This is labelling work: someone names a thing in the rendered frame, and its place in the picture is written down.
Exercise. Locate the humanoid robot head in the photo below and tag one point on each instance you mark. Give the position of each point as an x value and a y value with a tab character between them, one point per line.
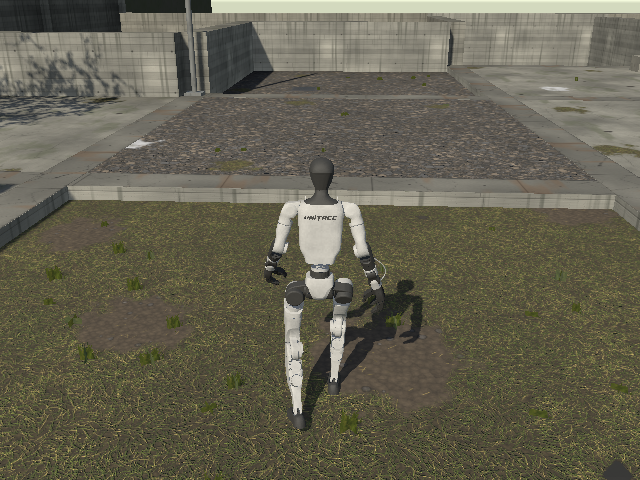
321	173

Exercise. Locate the robot left hand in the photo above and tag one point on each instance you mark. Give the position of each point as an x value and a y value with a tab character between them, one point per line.
278	271

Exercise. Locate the robot right upper arm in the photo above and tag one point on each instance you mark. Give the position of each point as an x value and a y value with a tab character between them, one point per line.
352	211

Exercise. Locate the robot left forearm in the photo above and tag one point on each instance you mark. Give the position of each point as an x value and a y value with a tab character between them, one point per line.
272	258

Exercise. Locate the robot right hand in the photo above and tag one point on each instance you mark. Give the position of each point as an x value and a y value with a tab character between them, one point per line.
379	298

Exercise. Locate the left robot shin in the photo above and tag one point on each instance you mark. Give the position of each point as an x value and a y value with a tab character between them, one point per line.
294	373

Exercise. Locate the robot left upper arm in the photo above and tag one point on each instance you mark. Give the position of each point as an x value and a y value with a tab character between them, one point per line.
289	210

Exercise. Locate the robot right forearm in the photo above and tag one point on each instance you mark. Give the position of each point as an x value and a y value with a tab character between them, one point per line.
370	270

